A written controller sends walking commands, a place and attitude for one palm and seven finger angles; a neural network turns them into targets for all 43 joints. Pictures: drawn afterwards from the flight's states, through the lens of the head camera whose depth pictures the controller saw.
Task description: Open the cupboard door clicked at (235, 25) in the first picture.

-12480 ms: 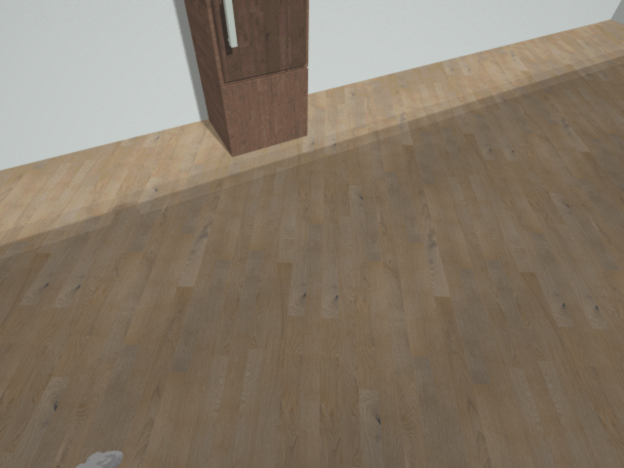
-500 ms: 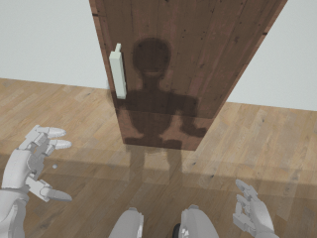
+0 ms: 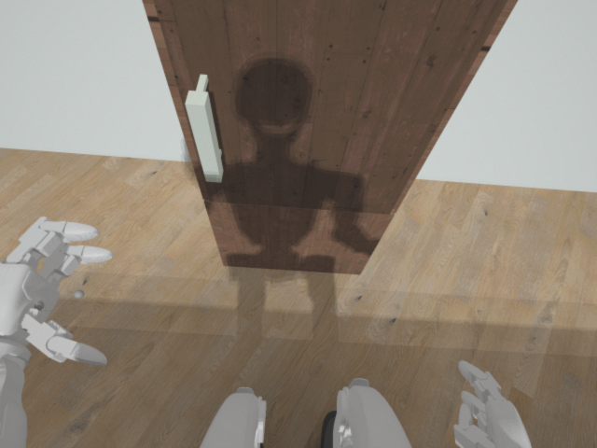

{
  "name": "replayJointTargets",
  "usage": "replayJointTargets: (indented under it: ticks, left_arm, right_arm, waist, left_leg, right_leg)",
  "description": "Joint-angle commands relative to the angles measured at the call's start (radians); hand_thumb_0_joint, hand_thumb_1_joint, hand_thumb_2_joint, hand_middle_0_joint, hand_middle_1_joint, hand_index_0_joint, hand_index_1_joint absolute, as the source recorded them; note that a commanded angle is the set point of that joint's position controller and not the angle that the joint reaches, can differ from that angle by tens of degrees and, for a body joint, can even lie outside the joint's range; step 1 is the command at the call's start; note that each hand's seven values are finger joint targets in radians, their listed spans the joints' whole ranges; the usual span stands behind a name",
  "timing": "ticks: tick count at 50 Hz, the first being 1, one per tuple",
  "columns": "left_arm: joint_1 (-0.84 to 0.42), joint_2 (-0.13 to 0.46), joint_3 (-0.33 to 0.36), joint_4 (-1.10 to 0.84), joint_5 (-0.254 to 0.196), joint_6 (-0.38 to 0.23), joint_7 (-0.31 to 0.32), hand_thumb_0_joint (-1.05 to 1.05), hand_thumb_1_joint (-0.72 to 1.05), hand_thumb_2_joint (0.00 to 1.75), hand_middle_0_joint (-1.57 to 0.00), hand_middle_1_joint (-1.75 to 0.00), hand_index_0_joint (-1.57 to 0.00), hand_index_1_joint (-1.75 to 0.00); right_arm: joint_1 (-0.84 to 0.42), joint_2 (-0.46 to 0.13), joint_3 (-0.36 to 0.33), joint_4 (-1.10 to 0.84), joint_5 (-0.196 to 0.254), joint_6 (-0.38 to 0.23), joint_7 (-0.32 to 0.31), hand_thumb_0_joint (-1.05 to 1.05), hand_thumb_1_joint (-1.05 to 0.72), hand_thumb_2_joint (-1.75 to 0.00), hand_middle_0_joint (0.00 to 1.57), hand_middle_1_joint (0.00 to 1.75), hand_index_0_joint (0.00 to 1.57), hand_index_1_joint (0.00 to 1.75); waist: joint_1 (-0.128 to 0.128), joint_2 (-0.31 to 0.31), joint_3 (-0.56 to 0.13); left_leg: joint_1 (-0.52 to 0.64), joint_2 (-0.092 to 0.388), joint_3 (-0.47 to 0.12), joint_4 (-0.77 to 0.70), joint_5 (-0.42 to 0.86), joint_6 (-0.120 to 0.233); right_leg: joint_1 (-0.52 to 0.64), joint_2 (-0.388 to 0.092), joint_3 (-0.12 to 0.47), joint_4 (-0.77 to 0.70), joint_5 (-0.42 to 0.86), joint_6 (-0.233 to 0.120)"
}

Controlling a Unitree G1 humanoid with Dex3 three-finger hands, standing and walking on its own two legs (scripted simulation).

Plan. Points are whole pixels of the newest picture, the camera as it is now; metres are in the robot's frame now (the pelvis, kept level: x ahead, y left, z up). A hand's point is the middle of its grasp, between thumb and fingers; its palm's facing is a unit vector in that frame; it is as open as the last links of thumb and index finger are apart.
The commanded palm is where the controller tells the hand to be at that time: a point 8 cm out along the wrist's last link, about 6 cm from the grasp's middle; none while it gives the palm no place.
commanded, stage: raise the hand with hooked fingers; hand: left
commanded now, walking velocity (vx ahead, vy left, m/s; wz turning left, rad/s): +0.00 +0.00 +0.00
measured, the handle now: (209, 132) +0.56 +0.17 +0.01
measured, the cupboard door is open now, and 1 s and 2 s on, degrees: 0 0 0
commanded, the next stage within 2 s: move the hooked fingers beside the handle in 0.26 s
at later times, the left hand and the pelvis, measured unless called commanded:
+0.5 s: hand (87, 289) +0.29 +0.27 +0.04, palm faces -0.01 -1.00 -0.06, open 13.9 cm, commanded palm +0.28 +0.31 +0.04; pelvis +0.00 -0.01 +0.00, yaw +1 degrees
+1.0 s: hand (119, 227) +0.37 +0.26 +0.03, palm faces -0.01 -1.00 -0.05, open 13.9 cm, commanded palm +0.36 +0.30 +0.03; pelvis +0.00 -0.01 +0.00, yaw -1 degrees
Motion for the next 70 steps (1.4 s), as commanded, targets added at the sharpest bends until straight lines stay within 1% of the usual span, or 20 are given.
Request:
replayJointTargets:
  ticks: [1,3,13,18,21,26,29,34,37,38,40,42,45,52,57,61,62,65,67,70]
  left_arm:
    - [-0.118,0.239,0.101,-0.186,-0.034,-0.078,0.014,0.0,-0.5,0.3,-0.3,-1.2,-0.3,-1.2]
    - [-0.111,0.239,0.099,-0.191,-0.029,-0.082,0.012,0.0,-0.5,0.3,-0.3,-1.2,-0.3,-1.2]
    - [-0.123,0.228,0.09,-0.153,-0.03,-0.072,-0.004,0.0,-0.5,0.3,-0.3,-1.2,-0.3,-1.2]
    - [-0.124,0.237,0.095,-0.179,-0.03,-0.071,-0.004,0.0,-0.5,0.3,-0.3,-1.2,-0.3,-1.2]
    - [-0.221,0.207,0.055,-0.166,-0.025,-0.075,0.006,0.0,-0.5,0.3,-0.3,-1.2,-0.3,-1.2]
    - [-0.309,0.22,0.033,-0.153,0.004,-0.071,0.019,0.0,-0.5,0.3,-0.3,-1.2,-0.3,-1.2]
    - [-0.325,0.238,0.045,-0.089,0.024,-0.051,0.03,0.0,-0.5,0.3,-0.3,-1.2,-0.3,-1.2]
    - [-0.418,0.254,0.056,-0.036,0.037,-0.045,0.057,0.0,-0.5,0.3,-0.3,-1.2,-0.3,-1.2]
    - [-0.438,0.286,0.081,0.009,0.05,-0.05,0.065,0.0,-0.5,0.3,-0.3,-1.2,-0.3,-1.2]
    - [-0.472,0.268,0.059,0.018,0.051,-0.051,0.064,0.0,-0.5,0.3,-0.3,-1.2,-0.3,-1.2]
    - [-0.47,0.298,0.089,0.035,0.054,-0.055,0.064,0.0,-0.5,0.3,-0.3,-1.2,-0.3,-1.2]
    - [-0.473,0.281,0.076,0.048,0.051,-0.059,0.054,0.0,-0.5,0.3,-0.3,-1.2,-0.3,-1.2]
    - [-0.521,0.288,0.075,0.088,0.059,-0.062,0.054,0.0,-0.5,0.3,-0.3,-1.2,-0.3,-1.2]
    - [-0.662,0.286,0.046,0.121,0.082,-0.092,0.063,0.0,-0.5,0.3,-0.3,-1.2,-0.3,-1.2]
    - [-0.67,0.344,0.105,0.202,0.094,-0.093,0.073,0.0,-0.5,0.3,-0.3,-1.2,-0.3,-1.2]
    - [-0.769,0.313,0.058,0.225,0.105,-0.1,0.075,0.0,-0.5,0.3,-0.3,-1.2,-0.3,-1.2]
    - [-0.782,0.342,0.077,0.239,0.117,-0.102,0.078,0.0,-0.5,0.3,-0.3,-1.2,-0.3,-1.2]
    - [-0.824,0.321,0.055,0.262,0.125,-0.108,0.082,0.0,-0.5,0.3,-0.3,-1.2,-0.3,-1.2]
    - [-0.831,0.341,0.07,0.281,0.126,-0.111,0.081,0.0,-0.5,0.3,-0.3,-1.2,-0.3,-1.2]
    - [-0.888,0.344,0.061,0.334,0.143,-0.101,0.09,0.0,-0.5,0.3,-0.3,-1.2,-0.3,-1.2]
  right_arm:
    - [0.004,-0.152,-0.066,-0.132,0.004,-0.048,-0.012,0.0,-0.9,-0.9,0.2,0.3,0.2,0.3]
    - [0.005,-0.148,-0.066,-0.126,0.004,-0.047,-0.012,0.0,-0.9,-0.9,0.2,0.3,0.2,0.3]
    - [0.004,-0.148,-0.062,-0.128,0.007,-0.043,-0.02,0.0,-0.9,-0.9,0.2,0.3,0.2,0.3]
    - [0.001,-0.145,-0.062,-0.131,0.005,-0.044,-0.019,0.0,-0.9,-0.9,0.2,0.3,0.2,0.3]
    - [0.003,-0.146,-0.058,-0.119,0.006,-0.045,-0.025,0.0,-0.9,-0.9,0.2,0.3,0.2,0.3]
    - [0.011,-0.15,-0.058,-0.109,0.003,-0.045,-0.031,0.0,-0.9,-0.9,0.2,0.3,0.2,0.3]
    - [0.017,-0.151,-0.057,-0.101,0.007,-0.03,-0.029,0.0,-0.9,-0.9,0.2,0.3,0.2,0.3]
    - [0.022,-0.145,-0.05,-0.1,0.006,-0.01,-0.03,0.0,-0.9,-0.9,0.2,0.3,0.2,0.3]
    - [0.038,-0.15,-0.051,-0.092,0.004,0.002,-0.028,0.0,-0.9,-0.9,0.2,0.3,0.2,0.3]
    - [0.037,-0.147,-0.05,-0.089,0.005,0.005,-0.027,0.0,-0.9,-0.9,0.2,0.3,0.2,0.3]
    - [0.051,-0.151,-0.053,-0.084,0.003,0.013,-0.024,0.0,-0.9,-0.9,0.2,0.3,0.2,0.3]
    - [0.061,-0.149,-0.054,-0.081,0.003,0.02,-0.021,0.0,-0.9,-0.9,0.2,0.3,0.2,0.3]
    - [0.065,-0.153,-0.055,-0.075,0.004,0.033,-0.018,0.0,-0.9,-0.9,0.2,0.3,0.2,0.3]
    - [0.099,-0.156,-0.06,-0.043,-0.003,0.054,-0.016,0.0,-0.9,-0.9,0.2,0.3,0.2,0.3]
    - [0.112,-0.158,-0.058,-0.037,-0.006,0.079,-0.012,0.0,-0.9,-0.9,0.2,0.3,0.2,0.3]
    - [0.112,-0.155,-0.054,-0.036,-0.007,0.092,-0.01,0.0,-0.9,-0.9,0.2,0.3,0.2,0.3]
    - [0.125,-0.162,-0.058,-0.024,-0.01,0.099,-0.01,0.0,-0.9,-0.9,0.2,0.3,0.2,0.3]
    - [0.128,-0.16,-0.057,-0.018,-0.012,0.107,-0.006,0.0,-0.9,-0.9,0.2,0.3,0.2,0.3]
    - [0.141,-0.166,-0.06,-0.014,-0.014,0.115,-0.006,0.0,-0.9,-0.9,0.2,0.3,0.2,0.3]
    - [0.141,-0.164,-0.054,-0.01,-0.014,0.13,-0.003,0.0,-0.9,-0.9,0.2,0.3,0.2,0.3]
  waist:
    - [0.022,0.1,-0.312]
    - [0.029,0.129,-0.329]
    - [0.018,0.079,-0.32]
    - [0.024,0.099,-0.339]
    - [-0.002,0.094,-0.305]
    - [0.002,0.12,-0.352]
    - [0.0,0.08,-0.349]
    - [-0.002,0.088,-0.367]
    - [0.003,0.084,-0.389]
    - [-0.009,0.089,-0.379]
    - [0.0,0.082,-0.413]
    - [-0.005,0.079,-0.432]
    - [-0.016,0.07,-0.401]
    - [-0.033,0.116,-0.444]
    - [-0.024,0.081,-0.45]
    - [-0.046,0.122,-0.425]
    - [-0.044,0.111,-0.45]
    - [-0.052,0.131,-0.456]
    - [-0.052,0.108,-0.483]
    - [-0.067,0.096,-0.443]
  left_leg:
    - [0.113,-0.014,-0.039,-0.218,0.358,-0.032]
    - [0.14,-0.014,-0.036,-0.226,0.366,-0.035]
    - [0.111,-0.014,-0.033,-0.215,0.337,-0.025]
    - [0.124,-0.015,-0.033,-0.209,0.376,-0.028]
    - [0.115,-0.013,-0.039,-0.198,0.354,-0.027]
    - [0.138,-0.013,-0.043,-0.203,0.365,-0.033]
    - [0.119,-0.01,-0.038,-0.207,0.353,-0.028]
    - [0.096,-0.012,-0.026,-0.207,0.321,-0.02]
    - [0.099,-0.008,-0.027,-0.209,0.35,-0.022]
    - [0.096,-0.009,-0.025,-0.206,0.347,-0.02]
    - [0.094,-0.008,-0.022,-0.204,0.367,-0.019]
    - [0.117,-0.005,-0.02,-0.203,0.418,-0.019]
    - [0.088,-0.004,-0.019,-0.205,0.385,-0.018]
    - [0.16,0.003,-0.031,-0.201,0.453,-0.028]
    - [0.113,0.0,-0.021,-0.193,0.454,-0.02]
    - [0.125,0.001,-0.027,-0.189,0.45,-0.021]
    - [0.144,0.008,-0.032,-0.19,0.453,-0.023]
    - [0.155,0.006,-0.035,-0.184,0.459,-0.025]
    - [0.168,0.009,-0.04,-0.179,0.493,-0.027]
    - [0.117,0.005,-0.037,-0.177,0.439,-0.019]
  right_leg:
    - [0.3,0.04,0.041,-0.109,0.088,-0.026]
    - [0.309,0.034,0.044,-0.113,0.098,-0.024]
    - [0.314,0.035,0.051,-0.118,0.091,-0.02]
    - [0.328,0.034,0.05,-0.11,0.133,-0.02]
    - [0.275,0.04,0.043,-0.102,0.111,-0.022]
    - [0.276,0.033,0.044,-0.095,0.115,-0.025]
    - [0.287,0.03,0.049,-0.105,0.119,-0.017]
    - [0.303,0.027,0.064,-0.113,0.109,-0.014]
    - [0.315,0.029,0.064,-0.106,0.136,-0.017]
    - [0.308,0.028,0.065,-0.107,0.142,-0.014]
    - [0.339,0.027,0.071,-0.107,0.167,-0.014]
    - [0.347,0.031,0.069,-0.103,0.215,-0.014]
    - [0.334,0.03,0.071,-0.107,0.193,-0.011]
    - [0.286,0.036,0.062,-0.096,0.215,-0.015]
    - [0.336,0.036,0.071,-0.095,0.254,-0.015]
    - [0.285,0.038,0.065,-0.092,0.232,-0.018]
    - [0.278,0.04,0.063,-0.09,0.228,-0.016]
    - [0.261,0.037,0.062,-0.09,0.226,-0.014]
    - [0.268,0.04,0.06,-0.086,0.245,-0.014]
    - [0.257,0.039,0.061,-0.088,0.224,-0.012]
